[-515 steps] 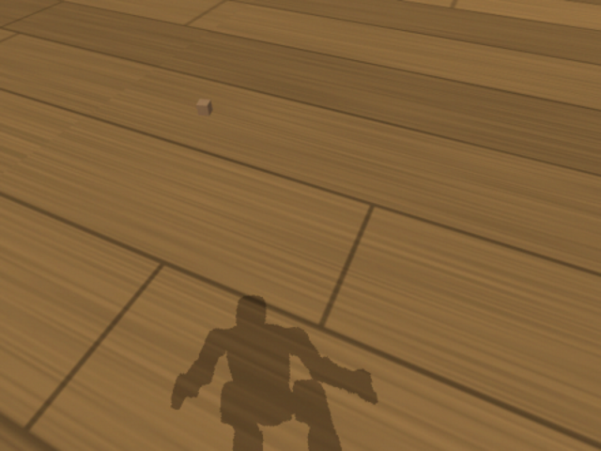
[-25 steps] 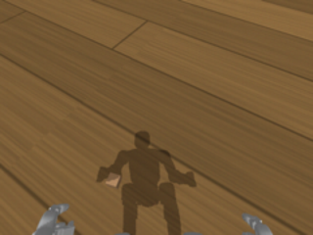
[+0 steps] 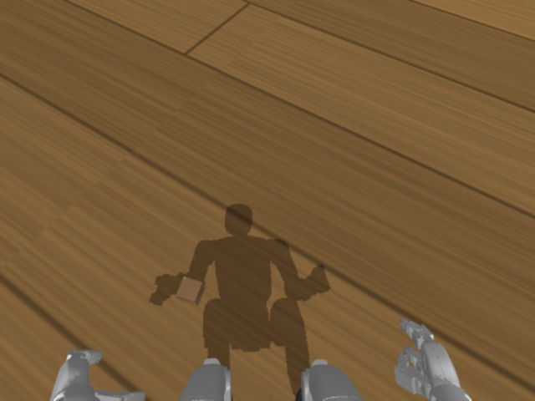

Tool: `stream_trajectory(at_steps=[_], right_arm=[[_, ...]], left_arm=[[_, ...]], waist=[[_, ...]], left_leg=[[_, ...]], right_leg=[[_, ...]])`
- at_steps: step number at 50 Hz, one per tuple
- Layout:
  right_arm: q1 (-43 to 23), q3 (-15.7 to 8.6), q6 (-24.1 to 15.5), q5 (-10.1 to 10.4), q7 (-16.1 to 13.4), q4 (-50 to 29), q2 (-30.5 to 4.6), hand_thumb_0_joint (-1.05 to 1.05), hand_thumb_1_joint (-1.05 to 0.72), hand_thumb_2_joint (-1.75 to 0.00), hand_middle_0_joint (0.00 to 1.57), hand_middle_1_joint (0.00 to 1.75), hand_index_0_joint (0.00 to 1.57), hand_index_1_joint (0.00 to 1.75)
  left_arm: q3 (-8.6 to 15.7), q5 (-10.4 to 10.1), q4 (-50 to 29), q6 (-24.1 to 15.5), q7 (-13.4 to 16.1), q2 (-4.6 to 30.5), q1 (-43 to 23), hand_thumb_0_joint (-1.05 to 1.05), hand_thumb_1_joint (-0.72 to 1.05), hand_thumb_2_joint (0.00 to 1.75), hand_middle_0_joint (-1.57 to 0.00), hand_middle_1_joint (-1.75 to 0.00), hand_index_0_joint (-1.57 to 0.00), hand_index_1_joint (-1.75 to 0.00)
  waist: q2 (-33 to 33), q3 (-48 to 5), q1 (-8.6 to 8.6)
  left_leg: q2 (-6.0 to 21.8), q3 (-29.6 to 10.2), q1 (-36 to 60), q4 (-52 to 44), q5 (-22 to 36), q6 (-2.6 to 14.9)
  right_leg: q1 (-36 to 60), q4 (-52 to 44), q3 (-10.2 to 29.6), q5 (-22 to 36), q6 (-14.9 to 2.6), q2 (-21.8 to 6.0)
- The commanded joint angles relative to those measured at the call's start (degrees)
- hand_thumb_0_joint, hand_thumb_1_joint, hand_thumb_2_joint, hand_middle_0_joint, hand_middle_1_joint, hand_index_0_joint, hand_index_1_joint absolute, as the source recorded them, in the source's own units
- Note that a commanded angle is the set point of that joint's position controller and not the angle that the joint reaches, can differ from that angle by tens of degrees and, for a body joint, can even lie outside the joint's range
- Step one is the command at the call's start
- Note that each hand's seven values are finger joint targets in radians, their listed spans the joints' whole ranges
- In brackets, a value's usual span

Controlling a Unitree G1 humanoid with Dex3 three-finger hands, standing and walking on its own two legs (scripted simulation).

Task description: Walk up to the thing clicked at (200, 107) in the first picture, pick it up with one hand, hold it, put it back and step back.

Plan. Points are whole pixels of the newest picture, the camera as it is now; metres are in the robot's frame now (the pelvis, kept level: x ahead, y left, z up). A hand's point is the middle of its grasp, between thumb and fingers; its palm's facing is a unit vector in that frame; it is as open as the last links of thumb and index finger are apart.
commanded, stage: rise first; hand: left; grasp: from above
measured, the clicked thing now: (190, 291) +0.44 +0.25 -0.68
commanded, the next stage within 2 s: none
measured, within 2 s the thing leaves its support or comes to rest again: neither
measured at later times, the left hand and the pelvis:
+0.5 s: hand (130, 351) +0.22 +0.29 -0.31, palm faces -0.15 -0.49 -0.86, open 13.9 cm; pelvis -0.04 -0.01 -0.14, yaw +0 degrees
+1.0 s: hand (164, 313) +0.33 +0.27 -0.47, palm faces -0.08 -0.46 -0.89, open 13.8 cm; pelvis -0.09 +0.00 -0.31, yaw -5 degrees
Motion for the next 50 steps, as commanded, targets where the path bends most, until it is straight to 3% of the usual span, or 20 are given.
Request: stream_trajectory(at_steps=[1,5,11,12,13,14,16,17,18,20,21,23,24,25,28,33,35,37,42,50], right_arm=[[0.08,-2.92,-2.13,-0.40,-1.18,-6.71,-7.70,0.00,-0.84,-0.88,0.20,0.30,0.20,0.30],[-1.06,-2.65,-2.13,-0.47,-1.58,-7.10,-6.94,0.00,-0.84,-0.88,0.20,0.30,0.20,0.30],[0.11,-2.25,-3.20,-0.66,-1.70,-3.84,-7.51,0.00,-0.86,-0.89,0.20,0.30,0.20,0.30],[-0.79,-1.92,-3.68,-0.96,-1.60,-3.83,-7.58,0.00,-0.85,-0.89,0.20,0.30,0.20,0.30],[-0.14,-2.16,-4.00,-1.13,-1.41,-2.40,-8.11,0.00,-0.89,-0.89,0.20,0.30,0.20,0.30],[-1.55,-1.48,-4.46,-1.10,-1.09,-2.68,-7.95,0.00,-0.89,-0.89,0.20,0.30,0.20,0.30],[-1.00,-1.71,-5.32,-1.68,-0.47,-0.64,-8.71,0.00,-0.93,-0.90,0.20,0.30,0.20,0.30],[-1.21,-1.38,-5.64,-1.74,-0.01,-0.46,-8.85,0.00,-0.94,-0.91,0.20,0.30,0.20,0.30],[-1.62,-1.26,-5.84,-1.89,0.36,0.35,-9.40,0.00,-0.91,-0.90,0.20,0.30,0.20,0.30],[-1.41,-1.43,-6.39,-2.59,1.54,1.98,-9.88,0.00,-0.91,-0.90,0.20,0.30,0.20,0.30],[-1.40,-1.73,-6.57,-2.82,2.25,2.91,-10.41,0.00,-0.90,-0.90,0.20,0.30,0.20,0.30],[-1.27,-1.21,-6.85,-3.64,3.37,4.77,-10.54,0.00,-0.90,-0.90,0.20,0.30,0.20,0.30],[-0.20,-1.78,-7.12,-3.99,4.02,5.92,-11.07,0.00,-0.90,-0.90,0.20,0.30,0.20,0.30],[-1.20,-1.86,-7.27,-4.39,4.75,5.81,-11.47,0.00,-0.90,-0.90,0.20,0.30,0.20,0.30],[-0.93,-1.93,-7.04,-5.78,7.12,8.55,-10.57,0.00,-0.90,-0.90,0.20,0.30,0.20,0.30],[-2.76,-2.36,-7.31,-7.37,10.78,10.72,-10.43,0.00,-0.90,-0.90,0.20,0.30,0.20,0.30],[-1.90,-2.64,-7.39,-7.29,11.96,11.83,-10.81,0.00,-0.89,-0.90,0.20,0.30,0.20,0.30],[-1.00,-2.88,-7.84,-7.38,13.07,12.46,-11.33,0.00,-0.89,-0.90,0.20,0.30,0.20,0.30],[1.27,-2.98,-8.86,-6.57,15.13,14.34,-12.81,0.00,-0.89,-0.90,0.20,0.30,0.20,0.30],[5.37,-2.27,-9.38,-5.23,16.67,16.04,-14.35,0.00,-0.88,-0.89,0.20,0.30,0.20,0.30]], left_arm=[[2.57,1.76,-8.04,1.25,2.98,9.39,-0.87,0.00,-0.53,0.99,-0.07,-1.06,-0.05,-1.07],[2.22,3.37,-8.73,2.51,4.71,8.97,-0.73,0.00,-0.51,0.97,-0.07,-1.07,-0.06,-1.07],[0.08,9.28,0.75,1.72,9.34,8.50,-14.52,0.00,-0.52,0.97,-0.07,-1.06,-0.06,-1.07],[0.47,10.44,1.58,1.12,10.92,9.01,-17.57,0.00,-0.52,0.98,-0.06,-1.06,-0.05,-1.07],[-0.59,11.78,5.79,1.24,12.30,7.48,-18.49,0.00,-0.54,0.98,-0.08,-1.05,-0.08,-1.06],[0.62,13.03,7.85,1.01,14.12,9.03,-21.26,0.00,-0.54,1.00,-0.08,-1.05,-0.07,-1.06],[-0.65,14.66,10.54,1.19,17.51,7.94,-27.70,0.00,-0.54,1.00,-0.10,-1.03,-0.09,-1.04],[0.25,15.31,11.59,1.63,19.42,8.86,-29.33,0.00,-0.56,1.02,-0.11,-1.02,-0.09,-1.04],[2.68,16.39,14.00,2.52,21.62,12.53,-30.94,0.00,-0.54,1.03,-0.09,-1.03,-0.08,-1.05],[0.08,16.82,16.38,4.09,25.02,9.43,-37.24,0.00,-0.54,1.03,-0.09,-1.04,-0.07,-1.06],[0.41,17.05,19.00,5.06,26.73,9.74,-39.33,0.00,-0.53,1.03,-0.08,-1.04,-0.07,-1.06],[3.50,17.06,22.88,6.28,30.37,13.59,-44.74,0.00,-0.52,1.03,-0.08,-1.05,-0.06,-1.07],[3.29,16.70,23.48,6.87,31.56,12.78,-47.47,0.00,-0.53,1.04,-0.08,-1.05,-0.06,-1.07],[5.35,17.29,26.11,7.66,32.85,15.75,-48.29,0.00,-0.53,1.04,-0.08,-1.06,-0.06,-1.08],[7.85,16.56,30.91,9.68,35.21,18.49,-53.81,0.00,-0.52,1.05,-0.09,-1.05,-0.07,-1.07],[8.35,16.86,35.81,10.73,36.18,22.33,-62.95,0.00,-0.49,1.03,-0.15,-0.96,-0.12,-1.00],[8.49,17.53,37.14,10.89,36.36,23.03,-66.10,0.00,-0.47,1.02,-0.17,-0.92,-0.13,-0.96],[8.33,17.54,36.67,10.64,36.18,23.51,-70.43,0.00,-0.46,1.01,-0.17,-0.93,-0.14,-0.96],[9.53,17.73,36.88,9.67,34.56,27.20,-75.60,0.00,-0.51,1.05,-0.10,-0.97,-0.08,-1.00],[12.10,18.82,39.07,9.39,30.15,32.97,-79.63,0.00,-0.53,1.06,-0.08,-0.99,-0.06,-1.02]], waist=[[3.39,-17.31,0.16],[3.03,-17.96,0.30],[3.16,-16.97,-2.18],[3.77,-17.77,-1.43],[2.76,-18.31,-2.03],[3.03,-20.09,-1.53],[2.61,-23.47,-2.27],[2.82,-27.18,-1.71],[4.52,-29.43,-1.00],[4.89,-34.00,-2.81],[4.93,-35.05,-3.32],[5.50,-36.22,-3.07],[4.62,-38.02,-3.84],[5.19,-38.81,-3.05],[6.29,-39.78,-2.79],[6.66,-38.94,-4.34],[7.38,-40.52,-5.21],[7.83,-41.58,-6.72],[10.51,-43.63,-8.20],[12.91,-43.06,-8.59]], left_leg=[[-2.36,-0.42,7.29,-4.25,19.20,0.09],[-2.54,-0.58,3.99,-2.36,16.37,0.22],[-1.25,-1.57,-3.32,4.98,9.85,-0.01],[-1.11,-1.87,-4.90,6.78,9.13,-0.20],[-1.10,-1.82,-7.19,8.98,8.82,-0.21],[-1.26,-1.59,-9.61,11.15,8.51,-0.16],[-1.45,-1.27,-14.75,16.06,9.51,-0.12],[-1.47,-1.37,-14.98,17.77,11.40,-0.28],[-1.40,-1.43,-15.75,19.30,11.65,-0.51],[-1.28,-1.82,-16.92,22.95,15.19,-0.76],[-1.17,-2.12,-17.81,24.54,15.90,-0.92],[-1.32,-1.70,-22.46,27.45,12.00,-1.11],[-1.21,-1.60,-23.87,29.41,12.25,-1.27],[-1.26,-1.35,-26.00,30.87,10.30,-1.17],[-1.21,-0.36,-30.93,35.86,6.62,-1.22],[-1.18,-0.29,-41.39,42.64,-2.51,-0.59],[-0.86,-0.58,-42.78,44.81,-3.97,-0.70],[-0.53,-0.85,-44.31,47.22,-4.88,-0.64],[0.07,-2.17,-44.79,50.42,-6.96,-0.81],[0.01,-3.04,-48.62,54.15,-8.34,-0.22]], right_leg=[[6.56,-3.08,0.17,18.15,-1.82,3.23],[4.32,-1.40,0.19,15.94,-2.02,3.08],[-8.84,6.06,-0.48,8.98,-2.44,2.16],[-11.83,8.42,-0.66,7.73,-2.63,2.01],[-14.18,10.42,-0.82,7.50,-2.61,2.14],[-16.26,12.30,-0.54,7.20,-2.78,2.10],[-19.49,16.41,-0.44,9.09,-2.71,2.12],[-20.37,18.40,-0.37,10.58,-2.82,2.17],[-22.18,20.22,-0.33,10.37,-2.93,2.12],[-25.41,23.64,-0.72,13.70,-2.86,2.23],[-27.27,25.25,-0.98,14.42,-2.72,2.29],[-29.67,27.12,-1.00,12.12,-2.45,2.27],[-30.24,28.62,-1.35,13.00,-2.23,2.38],[-31.55,29.71,-1.23,11.38,-2.18,2.28],[-35.73,32.67,-0.95,8.10,-1.81,2.38],[-44.52,36.59,-0.01,-4.48,-1.65,2.96],[-46.95,38.60,-0.49,-6.23,-1.62,3.36],[-49.10,40.46,-0.67,-7.10,-1.45,3.44],[-55.11,46.22,-2.49,-7.97,-1.57,3.40],[-60.62,52.06,-3.93,-7.08,-1.72,3.25]])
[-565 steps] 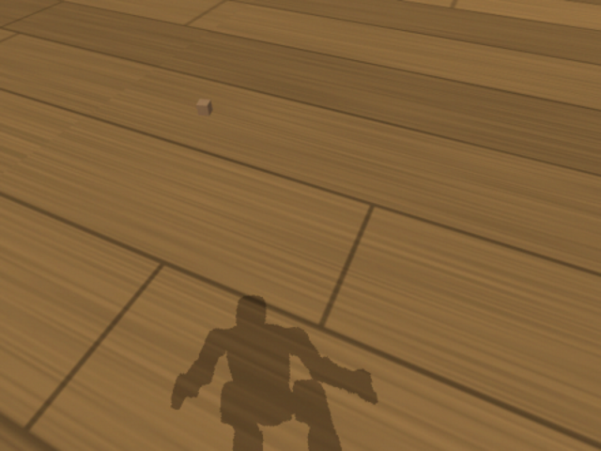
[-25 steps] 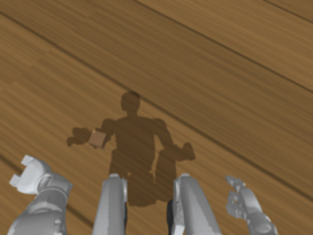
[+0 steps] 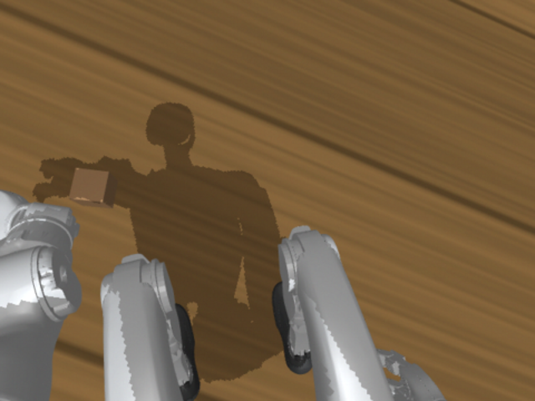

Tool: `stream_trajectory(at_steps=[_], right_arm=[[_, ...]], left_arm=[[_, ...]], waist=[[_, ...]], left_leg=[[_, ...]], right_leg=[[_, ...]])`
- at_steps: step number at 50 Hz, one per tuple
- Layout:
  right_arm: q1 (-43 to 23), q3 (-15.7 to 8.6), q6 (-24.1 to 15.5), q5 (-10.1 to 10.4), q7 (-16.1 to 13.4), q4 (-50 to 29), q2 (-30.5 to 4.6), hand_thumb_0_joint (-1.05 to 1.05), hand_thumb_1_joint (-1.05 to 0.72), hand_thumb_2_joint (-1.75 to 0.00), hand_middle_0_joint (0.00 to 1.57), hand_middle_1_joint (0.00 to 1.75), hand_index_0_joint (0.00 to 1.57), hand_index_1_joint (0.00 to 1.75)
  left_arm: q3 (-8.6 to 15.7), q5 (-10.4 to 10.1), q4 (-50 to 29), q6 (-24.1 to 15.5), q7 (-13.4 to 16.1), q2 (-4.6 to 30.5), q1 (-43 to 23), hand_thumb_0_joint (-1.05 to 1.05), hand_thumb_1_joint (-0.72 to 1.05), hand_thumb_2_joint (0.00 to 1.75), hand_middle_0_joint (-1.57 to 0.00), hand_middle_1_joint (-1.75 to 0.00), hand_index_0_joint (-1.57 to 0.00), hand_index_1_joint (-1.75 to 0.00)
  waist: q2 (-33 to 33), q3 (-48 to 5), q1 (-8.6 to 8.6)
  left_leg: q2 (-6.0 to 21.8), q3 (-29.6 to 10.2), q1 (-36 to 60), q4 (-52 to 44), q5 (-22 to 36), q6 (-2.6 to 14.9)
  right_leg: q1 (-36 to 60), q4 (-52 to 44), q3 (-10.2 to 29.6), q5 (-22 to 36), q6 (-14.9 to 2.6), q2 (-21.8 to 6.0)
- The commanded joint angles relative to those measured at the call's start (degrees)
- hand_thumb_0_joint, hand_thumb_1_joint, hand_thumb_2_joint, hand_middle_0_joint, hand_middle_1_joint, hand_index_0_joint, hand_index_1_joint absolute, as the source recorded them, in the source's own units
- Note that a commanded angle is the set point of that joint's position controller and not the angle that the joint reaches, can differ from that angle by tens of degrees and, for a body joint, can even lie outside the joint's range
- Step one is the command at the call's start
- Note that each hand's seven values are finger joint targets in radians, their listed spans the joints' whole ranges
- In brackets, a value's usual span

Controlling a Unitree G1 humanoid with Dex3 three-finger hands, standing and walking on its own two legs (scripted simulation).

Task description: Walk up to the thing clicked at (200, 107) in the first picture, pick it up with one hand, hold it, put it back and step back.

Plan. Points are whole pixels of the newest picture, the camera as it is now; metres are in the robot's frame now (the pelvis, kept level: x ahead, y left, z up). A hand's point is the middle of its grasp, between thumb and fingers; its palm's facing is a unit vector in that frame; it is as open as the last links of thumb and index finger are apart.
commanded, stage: rise first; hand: left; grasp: from above
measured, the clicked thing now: (95, 189) +0.51 +0.29 -0.36
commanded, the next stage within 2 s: none
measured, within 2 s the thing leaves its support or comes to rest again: neither
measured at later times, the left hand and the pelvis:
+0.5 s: hand (53, 209) +0.43 +0.31 -0.22, palm faces -0.02 -0.49 -0.87, open 13.7 cm; pelvis +0.01 +0.00 -0.05, yaw -2 degrees
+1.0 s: hand (59, 202) +0.45 +0.31 -0.25, palm faces -0.03 -0.47 -0.88, open 13.9 cm; pelvis +0.00 +0.00 -0.07, yaw -5 degrees
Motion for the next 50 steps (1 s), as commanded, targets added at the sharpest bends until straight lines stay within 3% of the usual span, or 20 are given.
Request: stream_trajectory(at_steps=[1,7,9,12,15,22,25,28,31,34,39,40,48,50], right_arm=[[9.87,-3.29,-1.73,1.20,0.64,-2.21,-13.27,0.00,-0.89,-0.90,0.20,0.30,0.20,0.30],[11.28,-2.67,-2.28,0.82,1.80,-2.14,-14.36,0.00,-0.89,-0.89,0.20,0.30,0.20,0.30],[12.60,-2.80,-2.41,0.22,2.36,-2.03,-14.87,0.00,-0.89,-0.90,0.20,0.30,0.20,0.30],[13.57,-1.81,-2.85,-0.28,3.26,-1.87,-14.80,0.00,-0.89,-0.90,0.20,0.30,0.20,0.30],[14.51,-1.16,-2.84,-0.87,3.93,-2.05,-15.64,0.00,-0.90,-0.90,0.20,0.30,0.20,0.30],[15.50,-0.37,-2.12,-1.33,5.27,-3.00,-17.12,0.00,-0.90,-0.90,0.20,0.30,0.20,0.30],[15.48,-0.19,-1.37,-1.16,5.57,-3.32,-17.68,0.00,-0.91,-0.90,0.20,0.30,0.20,0.30],[15.96,0.10,-0.76,-0.97,5.94,-3.84,-18.02,0.00,-0.90,-0.90,0.20,0.30,0.20,0.30],[16.34,0.41,-0.28,-0.82,6.32,-3.83,-18.01,0.00,-0.90,-0.90,0.20,0.30,0.20,0.30],[16.58,1.03,-0.04,-0.93,6.58,-4.18,-18.17,0.00,-0.90,-0.90,0.20,0.30,0.20,0.30],[15.70,1.35,0.06,-1.34,7.04,-4.16,-19.17,0.00,-0.90,-0.90,0.20,0.30,0.20,0.30],[16.90,2.33,-0.05,-1.32,7.14,-4.03,-18.47,0.00,-0.90,-0.90,0.20,0.30,0.20,0.30],[15.77,3.49,-0.30,-2.23,8.32,-4.18,-19.94,0.00,-0.90,-0.90,0.20,0.30,0.20,0.30],[16.38,3.66,-0.29,-2.07,8.74,-4.23,-20.26,0.00,-0.90,-0.90,0.20,0.30,0.20,0.30]], left_arm=[[0.13,2.85,-4.61,-0.14,0.67,18.03,-19.34,0.00,-0.52,1.06,-0.08,-1.00,-0.06,-1.02],[0.58,4.91,2.32,0.37,0.70,18.27,-22.44,0.00,-0.48,1.02,-0.08,-1.02,-0.08,-1.03],[1.49,5.53,4.47,0.30,1.45,19.36,-23.97,0.00,-0.48,1.01,-0.09,-1.03,-0.08,-1.03],[2.12,5.40,5.65,-0.22,2.37,19.97,-26.84,0.00,-0.49,1.02,-0.09,-1.02,-0.08,-1.03],[3.52,5.36,7.07,-0.47,2.46,22.93,-28.02,0.00,-0.48,1.01,-0.09,-1.04,-0.08,-1.04],[6.67,6.07,5.33,-0.33,3.99,27.89,-30.28,0.00,-0.51,1.02,-0.08,-1.02,-0.07,-1.04],[6.82,6.62,3.91,0.17,3.83,29.14,-29.69,0.00,-0.53,1.04,-0.08,-1.02,-0.07,-1.04],[6.19,7.19,1.17,0.48,2.70,30.05,-29.43,0.00,-0.54,1.04,-0.08,-1.01,-0.06,-1.03],[6.75,7.47,1.21,0.57,2.51,30.29,-27.48,0.00,-0.55,1.05,-0.08,-1.00,-0.06,-1.03],[5.88,7.22,2.88,0.97,2.38,28.66,-26.25,0.00,-0.54,1.04,-0.08,-1.01,-0.06,-1.03],[5.87,6.74,5.52,0.96,3.34,29.98,-27.09,0.00,-0.53,1.03,-0.08,-1.00,-0.06,-1.02],[5.96,6.64,4.51,0.82,3.59,29.87,-28.27,0.00,-0.52,1.03,-0.09,-0.99,-0.06,-1.01],[5.94,6.83,4.49,1.00,5.51,32.97,-31.62,0.00,-0.51,1.02,-0.09,-0.98,-0.07,-1.00],[5.47,6.84,5.66,1.26,5.78,32.11,-30.99,0.00,-0.53,1.03,-0.09,-0.98,-0.06,-1.01]], waist=[[10.62,-40.35,0.77],[8.92,-34.65,-1.29],[8.01,-33.88,-2.14],[7.89,-34.05,-3.25],[7.10,-33.09,-4.14],[12.03,-36.62,-4.09],[15.20,-36.41,-3.71],[16.08,-37.04,-4.77],[15.16,-36.58,-3.96],[15.07,-33.84,-5.10],[13.36,-30.19,-6.16],[13.62,-30.84,-6.51],[17.45,-29.42,-7.97],[16.86,-28.88,-8.67]], left_leg=[[-1.82,2.25,28.47,-12.30,2.97,-0.31],[-1.65,1.35,24.84,-8.97,4.16,0.34],[-1.70,2.20,22.12,-7.12,5.35,0.60],[-1.70,2.46,20.36,-5.20,6.08,0.66],[-1.71,2.87,17.92,-3.01,6.10,1.09],[-1.16,2.69,19.94,-0.71,9.34,0.64],[-0.94,2.24,21.47,-0.51,9.31,0.37],[-0.74,1.61,21.95,0.26,11.09,0.38],[-0.75,1.45,20.27,0.58,10.91,0.46],[-0.50,0.22,21.13,0.71,10.75,0.37],[-0.64,-0.14,16.46,1.31,7.35,1.10],[-0.45,-0.46,18.13,1.56,8.36,0.79],[-0.27,-1.89,20.19,1.15,7.18,0.48],[-0.34,-1.97,19.39,1.37,6.99,0.55]], right_leg=[[16.90,-13.10,-3.77,3.91,-2.01,1.08],[11.34,-9.65,-4.33,6.30,-1.95,1.11],[13.87,-9.41,-4.07,7.68,-1.79,1.44],[14.75,-8.63,-4.34,8.38,-1.63,1.64],[16.40,-8.43,-4.58,8.35,-1.29,2.01],[18.47,-6.18,-5.67,11.97,-1.23,2.52],[17.16,-5.07,-6.38,11.96,-1.56,2.85],[17.17,-3.70,-7.10,13.84,-1.63,3.00],[17.29,-3.53,-7.34,13.93,-1.56,3.19],[14.84,-2.73,-8.15,13.78,-1.76,3.17],[14.48,-3.17,-8.02,10.83,-1.52,3.38],[14.24,-3.09,-8.27,11.71,-1.56,3.38],[12.71,-1.95,-9.61,10.81,-1.71,3.18],[13.31,-2.24,-9.74,10.96,-1.57,3.43]])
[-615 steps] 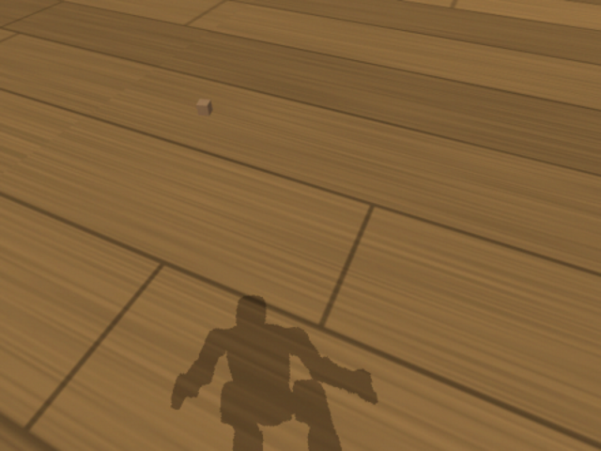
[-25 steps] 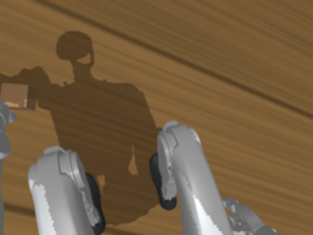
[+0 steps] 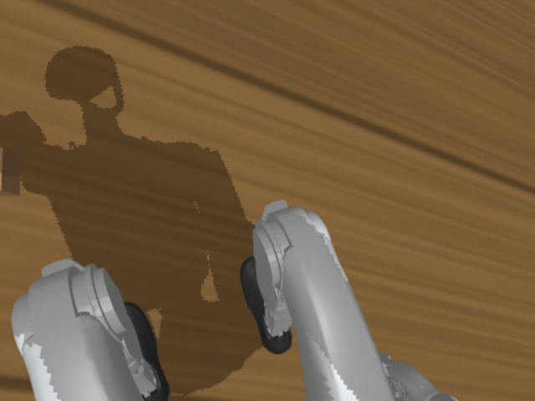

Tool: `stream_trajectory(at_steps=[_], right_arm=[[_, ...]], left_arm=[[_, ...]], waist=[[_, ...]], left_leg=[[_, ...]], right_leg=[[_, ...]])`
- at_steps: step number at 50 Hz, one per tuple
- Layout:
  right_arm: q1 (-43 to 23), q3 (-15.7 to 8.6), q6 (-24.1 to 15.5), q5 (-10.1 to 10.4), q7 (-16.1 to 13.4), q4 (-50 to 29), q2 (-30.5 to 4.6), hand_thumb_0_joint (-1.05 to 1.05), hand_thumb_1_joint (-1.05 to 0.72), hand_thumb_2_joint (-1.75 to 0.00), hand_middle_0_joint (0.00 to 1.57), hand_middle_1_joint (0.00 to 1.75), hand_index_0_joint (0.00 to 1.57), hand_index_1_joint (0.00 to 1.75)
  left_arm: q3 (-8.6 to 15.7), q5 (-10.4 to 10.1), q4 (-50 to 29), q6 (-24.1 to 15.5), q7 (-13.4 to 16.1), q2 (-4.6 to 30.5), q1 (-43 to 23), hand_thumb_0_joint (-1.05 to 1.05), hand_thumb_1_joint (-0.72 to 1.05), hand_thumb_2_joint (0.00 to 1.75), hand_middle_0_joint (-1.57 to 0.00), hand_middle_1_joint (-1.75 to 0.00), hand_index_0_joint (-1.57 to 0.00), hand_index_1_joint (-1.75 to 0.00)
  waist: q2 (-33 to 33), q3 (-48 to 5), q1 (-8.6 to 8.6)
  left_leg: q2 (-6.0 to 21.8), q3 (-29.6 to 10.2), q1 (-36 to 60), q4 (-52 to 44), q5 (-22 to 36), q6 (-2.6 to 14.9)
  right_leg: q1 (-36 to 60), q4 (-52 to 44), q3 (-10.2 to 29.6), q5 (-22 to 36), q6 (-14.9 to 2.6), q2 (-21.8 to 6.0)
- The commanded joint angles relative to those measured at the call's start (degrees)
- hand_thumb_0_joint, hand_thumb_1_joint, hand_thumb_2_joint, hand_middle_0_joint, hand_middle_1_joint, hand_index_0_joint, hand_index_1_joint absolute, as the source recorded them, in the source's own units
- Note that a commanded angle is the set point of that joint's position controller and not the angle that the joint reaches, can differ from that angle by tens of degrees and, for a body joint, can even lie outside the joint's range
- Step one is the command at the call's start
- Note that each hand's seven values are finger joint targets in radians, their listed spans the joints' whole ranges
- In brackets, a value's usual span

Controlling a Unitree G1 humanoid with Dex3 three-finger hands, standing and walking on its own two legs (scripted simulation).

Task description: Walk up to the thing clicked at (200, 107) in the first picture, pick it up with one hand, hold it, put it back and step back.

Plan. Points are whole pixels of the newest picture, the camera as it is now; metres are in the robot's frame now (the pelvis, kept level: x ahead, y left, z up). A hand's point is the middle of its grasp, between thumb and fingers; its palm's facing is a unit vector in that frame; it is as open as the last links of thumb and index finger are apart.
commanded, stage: rise first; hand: left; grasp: from above
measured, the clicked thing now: out of the picture +0.48 +0.33 -0.30
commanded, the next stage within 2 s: none
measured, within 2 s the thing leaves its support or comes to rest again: neither
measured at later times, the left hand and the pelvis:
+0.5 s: hand out of the picture +0.44 +0.34 -0.19, palm faces +0.05 -0.45 -0.89, open 14.1 cm; pelvis +0.00 +0.00 +0.00, yaw -1 degrees
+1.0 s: hand out of the picture +0.44 +0.36 -0.18, palm faces +0.05 -0.45 -0.89, open 14.2 cm; pelvis +0.00 +0.00 +0.00, yaw -2 degrees
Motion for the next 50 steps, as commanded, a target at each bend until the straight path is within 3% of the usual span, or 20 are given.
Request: stream_trajectory(at_steps=[1,5,9,10,13,17,19,21,25,28,30,32,34,37,43,44,45,50], right_arm=[[14.13,-3.92,-0.05,0.05,0.78,1.75,-16.76,0.00,-0.91,-0.90,0.20,0.30,0.20,0.30],[15.17,-3.04,-0.06,0.60,1.61,1.90,-16.61,0.00,-0.90,-0.90,0.20,0.30,0.20,0.30],[15.17,-2.57,0.35,0.81,2.10,1.01,-16.98,0.00,-0.91,-0.90,0.20,0.30,0.20,0.30],[15.59,-2.35,0.35,0.66,2.23,1.38,-16.76,0.00,-0.91,-0.90,0.20,0.30,0.20,0.30],[15.12,-2.68,0.52,0.83,2.65,1.87,-17.82,0.00,-0.91,-0.90,0.20,0.30,0.20,0.30],[14.50,-2.20,0.44,0.98,2.89,0.47,-18.16,0.00,-0.91,-0.90,0.20,0.30,0.20,0.30],[15.43,-1.78,0.76,0.89,3.19,1.07,-17.78,0.00,-0.91,-0.90,0.20,0.30,0.20,0.30],[14.91,-1.71,0.66,0.96,3.25,0.77,-18.01,0.00,-0.91,-0.90,0.20,0.30,0.20,0.30],[14.82,-1.27,0.82,1.06,3.39,0.77,-18.19,0.00,-0.91,-0.90,0.20,0.30,0.20,0.30],[14.97,-1.60,1.18,1.61,3.53,-0.02,-18.65,0.00,-0.91,-0.90,0.20,0.30,0.20,0.30],[14.80,-1.52,1.14,1.46,3.57,-1.17,-18.90,0.00,-0.91,-0.90,0.20,0.30,0.20,0.30],[15.46,-1.50,1.30,1.71,3.76,0.03,-18.53,0.00,-0.91,-0.90,0.20,0.30,0.20,0.30],[15.28,-1.18,1.45,1.76,3.77,-0.32,-18.48,0.00,-0.91,-0.90,0.20,0.30,0.20,0.30],[15.05,-1.52,1.31,1.86,3.71,0.06,-18.64,0.00,-0.91,-0.90,0.20,0.30,0.20,0.30],[15.41,-1.56,1.32,2.36,3.83,-0.75,-18.09,0.00,-0.91,-0.90,0.20,0.30,0.20,0.30],[15.22,-1.61,1.31,2.16,3.78,0.32,-18.21,0.00,-0.91,-0.90,0.20,0.30,0.20,0.30],[15.87,-1.95,1.25,2.54,3.88,0.06,-18.58,0.00,-0.91,-0.90,0.20,0.30,0.20,0.30],[16.32,-1.61,1.34,2.60,3.78,0.12,-18.26,0.00,-0.91,-0.90,0.20,0.30,0.20,0.30]], left_arm=[[-2.58,1.54,-6.16,-0.04,3.11,14.50,-16.57,0.00,-0.53,1.03,-0.09,-0.99,-0.06,-1.01],[-1.94,0.56,-7.02,0.01,3.70,13.97,-16.24,0.00,-0.54,1.03,-0.09,-0.97,-0.06,-1.00],[-2.30,-0.03,-7.42,0.37,3.91,14.47,-17.38,0.00,-0.54,1.03,-0.09,-0.98,-0.06,-1.01],[-2.35,-0.42,-7.13,0.37,3.99,14.17,-17.62,0.00,-0.60,1.09,-0.09,-0.94,-0.04,-1.00],[-2.74,-0.17,-6.46,0.70,4.32,14.99,-17.28,0.00,-0.56,1.05,-0.09,-0.97,-0.05,-1.01],[-1.43,-0.16,-6.73,1.07,4.92,17.27,-17.06,0.00,-0.56,1.05,-0.09,-0.96,-0.05,-1.00],[-2.58,-0.45,-7.05,1.34,4.89,16.22,-17.86,0.00,-0.56,1.05,-0.09,-0.97,-0.05,-1.01],[-2.08,-0.72,-6.74,1.56,5.09,17.20,-18.22,0.00,-0.56,1.05,-0.09,-0.96,-0.05,-1.00],[-3.38,-0.81,-8.80,1.98,4.84,17.74,-19.68,0.00,-0.56,1.04,-0.09,-0.97,-0.05,-1.01],[-3.15,-0.91,-6.46,2.39,4.79,16.98,-17.31,0.00,-0.58,1.06,-0.09,-0.96,-0.04,-1.00],[-2.88,-0.76,-7.65,2.40,4.87,18.31,-18.29,0.00,-0.57,1.05,-0.09,-0.96,-0.05,-1.00],[-2.44,-1.08,-8.17,2.59,4.97,18.11,-18.45,0.00,-0.58,1.06,-0.09,-0.96,-0.04,-1.00],[-4.16,-1.18,-7.92,2.91,4.18,17.03,-18.18,0.00,-0.57,1.05,-0.09,-0.97,-0.05,-1.01],[-3.89,-0.77,-9.19,3.04,4.36,18.16,-18.63,0.00,-0.57,1.05,-0.09,-0.96,-0.05,-1.01],[-3.82,-1.44,-9.11,3.24,3.60,16.72,-17.03,0.00,-0.57,1.06,-0.09,-0.95,-0.05,-1.00],[-5.00,-1.61,-9.00,3.31,3.21,16.17,-17.38,0.00,-0.57,1.06,-0.09,-0.96,-0.05,-1.00],[-4.25,-1.16,-10.62,3.23,3.18,16.71,-17.22,0.00,-0.58,1.06,-0.09,-0.95,-0.05,-1.00],[-4.74,-1.35,-9.18,3.06,2.96,15.32,-16.54,0.00,-0.57,1.05,-0.09,-0.95,-0.05,-1.00]], waist=[[19.53,-39.66,-2.60],[22.44,-40.52,-2.08],[20.54,-40.62,-2.85],[20.69,-40.21,-3.46],[19.50,-39.07,-3.33],[20.96,-40.54,-2.85],[20.27,-39.75,-3.61],[20.25,-39.77,-3.68],[21.39,-39.38,-4.11],[20.55,-38.75,-4.06],[21.22,-39.96,-4.22],[22.59,-40.16,-3.60],[21.81,-38.82,-4.45],[21.72,-38.80,-4.07],[21.65,-38.65,-3.82],[21.04,-37.86,-4.12],[22.26,-39.34,-3.33],[22.38,-39.86,-3.57]], left_leg=[[-0.27,4.25,28.12,-13.01,8.19,1.28],[0.04,3.35,30.81,-13.62,8.87,0.52],[0.06,3.78,29.43,-12.38,10.84,0.88],[0.01,4.01,28.91,-12.12,11.45,0.98],[-0.09,3.88,26.74,-12.03,9.47,1.35],[-0.05,3.75,28.66,-11.96,10.13,1.23],[-0.07,3.74,27.82,-11.65,10.31,1.28],[-0.12,3.82,27.11,-11.41,10.03,1.52],[-0.05,3.34,28.59,-11.60,10.29,1.36],[-0.01,3.43,27.71,-11.55,9.39,1.41],[-0.09,3.49,28.06,-11.42,10.74,1.42],[0.09,3.20,28.82,-12.03,10.65,1.16],[-0.01,3.11,28.20,-11.83,10.15,1.24],[-0.13,2.73,28.85,-12.33,9.18,1.35],[-0.14,3.05,28.52,-12.10,9.54,1.37],[-0.20,2.97,27.46,-12.45,8.72,1.43],[0.01,2.34,29.80,-12.78,9.42,1.11],[0.16,2.41,30.20,-12.87,10.88,0.90]], right_leg=[[21.05,-13.51,-5.62,10.75,-1.83,1.98],[19.88,-12.55,-6.20,11.43,-2.29,1.96],[22.32,-13.05,-5.94,13.68,-1.82,2.32],[22.73,-13.08,-5.88,14.45,-1.66,2.31],[23.53,-13.20,-5.95,13.05,-1.49,2.38],[23.77,-13.26,-6.04,13.66,-1.59,2.44],[24.42,-13.17,-6.09,14.22,-1.40,2.45],[24.51,-13.62,-5.99,14.01,-1.33,2.60],[23.44,-12.97,-6.56,14.39,-1.39,2.39],[24.53,-13.43,-6.25,13.81,-1.34,2.85],[25.26,-13.24,-6.12,15.06,-1.38,2.73],[24.49,-12.87,-6.39,14.86,-1.58,2.69],[24.06,-12.85,-6.46,14.55,-1.49,2.78],[23.28,-13.10,-6.69,13.59,-1.57,2.58],[23.08,-13.33,-6.36,13.75,-1.65,2.79],[23.06,-13.24,-6.50,13.02,-1.57,2.71],[21.98,-12.61,-6.89,13.44,-1.89,2.62],[22.78,-12.47,-6.61,14.94,-2.09,2.86]])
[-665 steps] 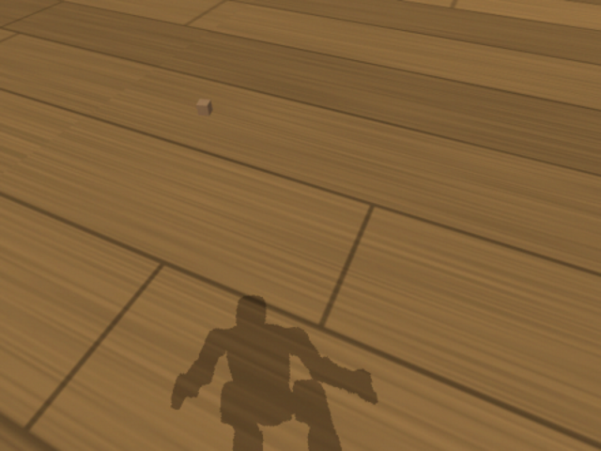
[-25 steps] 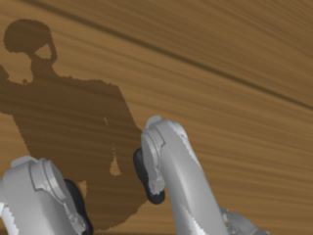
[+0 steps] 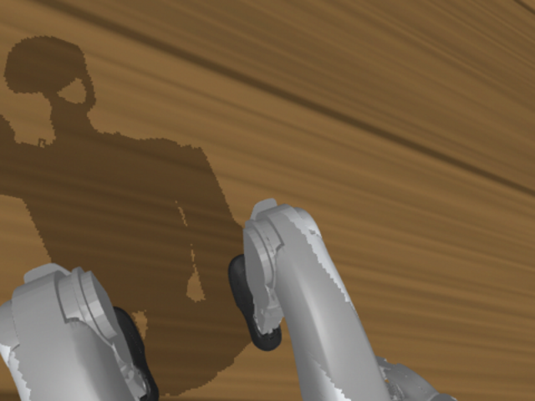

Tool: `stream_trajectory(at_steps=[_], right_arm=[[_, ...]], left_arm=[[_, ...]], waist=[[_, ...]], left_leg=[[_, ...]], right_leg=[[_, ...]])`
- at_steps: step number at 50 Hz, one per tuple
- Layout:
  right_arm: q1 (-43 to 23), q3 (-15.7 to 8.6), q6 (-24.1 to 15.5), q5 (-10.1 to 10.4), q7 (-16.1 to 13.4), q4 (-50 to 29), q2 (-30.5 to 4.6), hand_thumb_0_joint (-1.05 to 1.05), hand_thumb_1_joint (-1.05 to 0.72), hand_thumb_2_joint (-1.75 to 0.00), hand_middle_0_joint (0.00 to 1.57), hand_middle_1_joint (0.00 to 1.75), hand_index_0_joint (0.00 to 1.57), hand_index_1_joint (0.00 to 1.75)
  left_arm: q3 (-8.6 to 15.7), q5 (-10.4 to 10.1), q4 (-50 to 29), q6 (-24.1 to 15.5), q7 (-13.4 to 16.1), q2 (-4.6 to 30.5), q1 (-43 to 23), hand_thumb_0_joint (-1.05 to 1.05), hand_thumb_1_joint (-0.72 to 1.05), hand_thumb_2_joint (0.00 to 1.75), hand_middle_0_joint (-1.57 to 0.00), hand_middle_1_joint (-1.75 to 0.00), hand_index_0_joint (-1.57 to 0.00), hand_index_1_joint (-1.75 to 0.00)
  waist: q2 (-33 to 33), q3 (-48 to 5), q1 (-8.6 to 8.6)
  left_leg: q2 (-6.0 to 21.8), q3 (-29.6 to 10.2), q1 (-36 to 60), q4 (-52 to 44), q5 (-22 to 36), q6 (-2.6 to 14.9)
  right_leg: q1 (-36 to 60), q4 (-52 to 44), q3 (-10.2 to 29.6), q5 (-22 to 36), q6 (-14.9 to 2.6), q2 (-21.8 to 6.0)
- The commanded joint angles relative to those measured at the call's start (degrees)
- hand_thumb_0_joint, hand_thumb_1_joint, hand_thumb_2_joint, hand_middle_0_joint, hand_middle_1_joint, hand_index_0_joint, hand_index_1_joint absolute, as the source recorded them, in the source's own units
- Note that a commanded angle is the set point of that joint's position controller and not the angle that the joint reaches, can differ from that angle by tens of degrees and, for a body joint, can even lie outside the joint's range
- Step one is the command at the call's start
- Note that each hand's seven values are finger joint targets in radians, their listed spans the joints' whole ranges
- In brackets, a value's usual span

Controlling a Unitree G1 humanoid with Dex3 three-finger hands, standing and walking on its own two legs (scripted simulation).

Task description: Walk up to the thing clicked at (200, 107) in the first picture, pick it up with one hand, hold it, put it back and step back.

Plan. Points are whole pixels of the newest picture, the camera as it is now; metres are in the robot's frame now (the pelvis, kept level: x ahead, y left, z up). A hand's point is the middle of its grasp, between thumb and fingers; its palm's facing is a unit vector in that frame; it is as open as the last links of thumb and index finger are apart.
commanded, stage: rise first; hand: left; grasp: from above
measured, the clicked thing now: out of the picture +0.46 +0.34 -0.30
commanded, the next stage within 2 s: none
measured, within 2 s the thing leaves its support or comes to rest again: neither
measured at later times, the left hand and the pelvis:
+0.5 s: hand out of the picture +0.42 +0.37 -0.19, palm faces +0.05 -0.45 -0.89, open 14.2 cm; pelvis +0.00 +0.00 +0.00, yaw +0 degrees
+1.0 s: hand out of the picture +0.42 +0.37 -0.19, palm faces +0.04 -0.46 -0.89, open 14.2 cm; pelvis +0.00 +0.00 +0.00, yaw +0 degrees
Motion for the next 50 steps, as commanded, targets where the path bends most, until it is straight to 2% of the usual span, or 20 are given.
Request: stream_trajectory(at_steps=[1,5,6,9,12,14,16,18,19,23,25,28,29,37,38,41,42,45,47,50], right_arm=[[14.91,-3.84,0.01,-0.13,0.06,2.11,-16.15,0.00,-0.91,-0.90,0.20,0.30,0.20,0.30],[14.60,-3.70,-0.30,-0.34,-0.22,2.54,-16.52,0.00,-0.91,-0.90,0.20,0.30,0.20,0.30],[14.71,-3.85,-0.31,-0.32,-0.29,2.80,-16.70,0.00,-0.91,-0.90,0.20,0.30,0.20,0.30],[14.49,-3.44,-0.44,-0.68,-0.44,2.76,-16.83,0.00,-0.91,-0.90,0.20,0.30,0.20,0.30],[14.65,-3.03,-0.59,-0.83,-0.40,2.49,-16.77,0.00,-0.91,-0.90,0.20,0.30,0.20,0.30],[14.74,-2.56,-0.75,-0.93,-0.53,2.63,-16.85,0.00,-0.91,-0.90,0.20,0.30,0.20,0.30],[13.64,-2.42,-0.83,-1.45,-0.70,2.84,-16.88,0.00,-0.91,-0.90,0.20,0.30,0.20,0.30],[13.29,-2.45,-1.02,-1.19,-0.75,2.69,-17.00,0.00,-0.91,-0.90,0.20,0.30,0.20,0.30],[13.78,-2.34,-1.15,-0.90,-0.64,1.80,-17.17,0.00,-0.91,-0.90,0.20,0.30,0.20,0.30],[13.59,-2.03,-1.12,-0.99,-0.75,2.88,-16.98,0.00,-0.91,-0.90,0.20,0.30,0.20,0.30],[14.23,-2.27,-1.37,-0.70,-0.79,2.93,-17.10,0.00,-0.91,-0.90,0.20,0.30,0.20,0.30],[14.09,-2.19,-1.33,-0.96,-0.83,2.72,-16.70,0.00,-0.92,-0.90,0.20,0.30,0.20,0.30],[14.84,-2.52,-1.38,-0.59,-0.66,2.74,-16.99,0.00,-0.91,-0.90,0.20,0.30,0.20,0.30],[14.16,-2.17,-1.58,-1.02,-0.97,2.66,-16.87,0.00,-0.91,-0.90,0.20,0.30,0.20,0.30],[14.66,-2.41,-1.59,-0.64,-0.88,2.86,-17.10,0.00,-0.91,-0.90,0.20,0.30,0.20,0.30],[13.98,-2.13,-1.82,-1.19,-0.98,2.98,-17.36,0.00,-0.91,-0.90,0.20,0.30,0.20,0.30],[14.43,-2.28,-1.86,-0.96,-0.96,3.02,-17.17,0.00,-0.91,-0.90,0.20,0.30,0.20,0.30],[14.53,-2.13,-1.97,-1.01,-1.09,3.03,-17.36,0.00,-0.91,-0.90,0.20,0.30,0.20,0.30],[14.38,-1.87,-2.22,-1.34,-0.91,3.09,-17.05,0.00,-0.91,-0.90,0.20,0.30,0.20,0.30],[14.77,-1.78,-2.29,-1.09,-0.90,2.89,-17.43,0.00,-0.91,-0.90,0.20,0.30,0.20,0.30]], left_arm=[[-2.45,1.72,-6.16,-0.58,1.97,12.08,-15.47,0.00,-0.57,1.06,-0.09,-0.96,-0.05,-1.00],[-2.68,2.13,-5.65,-0.89,1.85,12.50,-15.56,0.00,-0.57,1.06,-0.09,-0.95,-0.05,-1.00],[-2.39,2.24,-5.25,-1.23,2.05,12.94,-15.25,0.00,-0.56,1.05,-0.09,-0.95,-0.05,-0.99],[-2.10,2.41,-5.88,-1.39,2.16,14.21,-16.14,0.00,-0.57,1.06,-0.09,-0.95,-0.05,-1.00],[-2.67,2.33,-3.86,-1.55,2.16,13.24,-14.97,0.00,-0.58,1.06,-0.09,-0.95,-0.05,-0.99],[-1.86,2.17,-4.63,-1.79,2.46,14.81,-15.74,0.00,-0.56,1.06,-0.10,-0.94,-0.05,-0.99],[-2.61,2.11,-4.23,-1.75,2.45,15.38,-15.48,0.00,-0.57,1.06,-0.09,-0.96,-0.05,-1.00],[-2.39,1.97,-5.86,-1.50,2.38,16.10,-16.22,0.00,-0.57,1.06,-0.09,-0.95,-0.05,-0.99],[-1.13,1.97,-5.24,-1.49,2.58,16.47,-15.34,0.00,-0.58,1.07,-0.09,-0.94,-0.05,-0.99],[-2.26,1.81,-4.65,-1.44,2.03,16.21,-14.88,0.00,-0.57,1.06,-0.10,-0.94,-0.05,-0.99],[-1.38,2.25,-5.29,-1.57,2.17,16.81,-14.90,0.00,-0.58,1.07,-0.09,-0.94,-0.05,-0.99],[-2.19,1.96,-5.18,-1.32,1.77,16.00,-13.85,0.00,-0.58,1.07,-0.09,-0.94,-0.05,-0.99],[-1.28,1.93,-5.84,-1.39,1.91,16.15,-14.16,0.00,-0.57,1.06,-0.09,-0.94,-0.05,-0.98],[-3.48,2.38,-5.57,-1.63,1.32,15.12,-15.30,0.00,-0.58,1.07,-0.09,-0.94,-0.05,-0.99],[-2.67,2.51,-4.49,-1.82,1.52,14.77,-14.33,0.00,-0.58,1.07,-0.10,-0.93,-0.05,-0.98],[-3.82,2.38,-5.75,-1.93,1.25,14.99,-15.75,0.00,-0.57,1.06,-0.10,-0.94,-0.06,-0.98],[-2.95,2.77,-5.19,-2.13,1.46,15.35,-15.38,0.00,-0.57,1.06,-0.10,-0.94,-0.05,-0.99],[-3.91,2.61,-3.33,-2.13,1.35,13.96,-14.20,0.00,-0.58,1.07,-0.09,-0.95,-0.05,-0.99],[-3.57,2.86,-5.03,-2.39,1.77,15.38,-16.03,0.00,-0.57,1.06,-0.09,-0.95,-0.05,-0.99],[-3.07,2.41,-3.16,-2.43,2.05,14.84,-14.97,0.00,-0.58,1.06,-0.09,-0.94,-0.05,-0.99]], waist=[[23.47,-40.32,-2.38],[22.98,-39.21,-2.73],[23.30,-39.61,-2.21],[23.46,-40.30,-2.55],[22.81,-39.38,-3.09],[22.96,-40.11,-2.90],[21.80,-39.16,-3.03],[22.12,-39.47,-2.84],[23.02,-40.97,-2.34],[22.04,-39.71,-2.58],[22.54,-40.93,-2.14],[21.78,-40.06,-2.26],[22.94,-41.13,-2.12],[23.69,-37.89,-3.18],[23.80,-38.52,-2.64],[24.66,-38.06,-3.40],[25.11,-38.40,-3.05],[23.38,-37.38,-3.51],[24.40,-38.16,-3.44],[24.06,-38.66,-3.46]], left_leg=[[0.06,4.82,28.84,-13.58,11.64,1.22],[0.01,4.48,29.12,-13.85,9.62,1.29],[0.09,4.54,29.09,-14.28,9.13,1.13],[0.07,4.63,29.40,-14.05,10.47,1.24],[0.07,4.93,28.63,-13.60,10.12,1.26],[0.18,4.65,29.76,-13.55,10.82,1.23],[-0.15,5.40,27.41,-13.33,10.22,1.69],[-0.10,5.24,28.30,-13.34,9.76,1.65],[0.07,5.30,29.46,-13.12,11.32,1.46],[0.04,5.40,27.63,-12.98,10.21,1.67],[0.13,5.27,28.35,-13.17,10.35,1.49],[0.02,5.68,27.69,-12.74,11.14,1.73],[0.16,5.23,28.33,-13.24,11.51,1.46],[0.19,4.42,29.39,-13.97,9.88,1.32],[0.48,4.12,30.12,-14.05,10.09,1.09],[0.32,4.27,30.56,-14.24,10.66,1.08],[0.42,4.06,30.66,-14.51,10.58,1.03],[0.29,4.55,29.11,-13.86,9.14,1.23],[0.17,4.28,30.23,-14.18,9.99,1.17],[0.33,4.24,30.55,-13.94,10.22,1.03]], right_leg=[[21.12,-12.27,-4.75,15.24,-2.26,2.24],[19.37,-12.53,-4.95,12.95,-2.44,2.15],[20.32,-12.55,-4.81,12.42,-2.59,2.32],[21.30,-12.37,-4.91,13.75,-2.46,2.16],[21.76,-12.46,-4.78,13.54,-2.31,2.21],[21.69,-12.44,-5.00,14.00,-2.34,2.11],[23.77,-13.12,-4.67,13.87,-1.85,2.14],[23.07,-13.01,-4.92,13.17,-1.86,2.08],[23.47,-12.84,-4.89,14.48,-2.02,2.20],[23.73,-13.29,-4.75,13.80,-1.85,2.36],[23.83,-13.27,-4.85,13.72,-1.98,2.41],[24.68,-13.45,-4.59,14.71,-1.70,2.54],[24.43,-13.08,-4.89,15.06,-1.95,2.52],[21.00,-12.62,-5.24,13.42,-2.25,2.29],[20.68,-12.43,-5.36,13.35,-2.45,2.36],[20.55,-12.22,-5.44,14.00,-2.46,2.15],[20.62,-12.19,-5.44,13.83,-2.59,2.24],[21.06,-13.19,-5.20,12.59,-2.41,2.47],[21.10,-12.66,-5.52,13.27,-2.46,1.98],[21.61,-12.78,-5.39,13.63,-2.47,2.30]])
